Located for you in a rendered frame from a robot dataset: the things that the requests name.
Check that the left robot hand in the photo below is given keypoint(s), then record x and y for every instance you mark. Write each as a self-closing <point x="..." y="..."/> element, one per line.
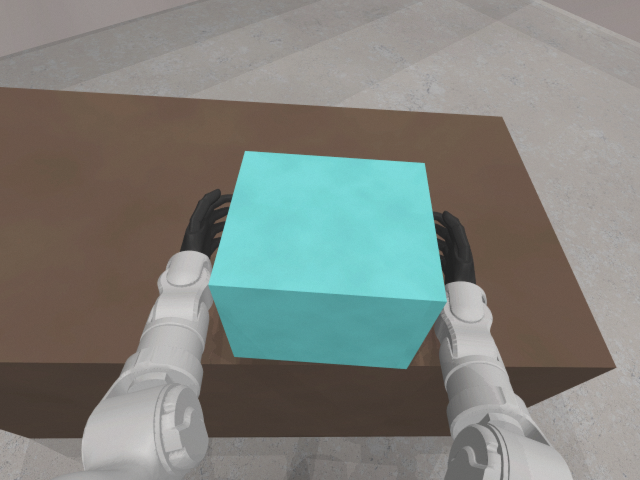
<point x="201" y="230"/>

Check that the right robot hand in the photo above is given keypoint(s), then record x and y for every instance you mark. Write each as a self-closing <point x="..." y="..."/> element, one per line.
<point x="457" y="263"/>

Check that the robot right upper arm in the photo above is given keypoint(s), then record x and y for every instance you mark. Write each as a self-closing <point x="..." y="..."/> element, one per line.
<point x="483" y="451"/>

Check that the robot left upper arm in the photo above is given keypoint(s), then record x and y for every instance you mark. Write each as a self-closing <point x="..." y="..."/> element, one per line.
<point x="156" y="433"/>

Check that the right robot forearm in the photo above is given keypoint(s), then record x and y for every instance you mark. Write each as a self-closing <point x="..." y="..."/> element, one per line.
<point x="475" y="378"/>

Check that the left robot forearm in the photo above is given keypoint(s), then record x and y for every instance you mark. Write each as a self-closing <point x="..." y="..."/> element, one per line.
<point x="174" y="337"/>

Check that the carton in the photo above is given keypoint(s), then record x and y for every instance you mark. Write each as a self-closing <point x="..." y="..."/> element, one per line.
<point x="328" y="260"/>

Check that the pedestal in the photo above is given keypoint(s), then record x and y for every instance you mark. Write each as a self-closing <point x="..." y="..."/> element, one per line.
<point x="96" y="193"/>

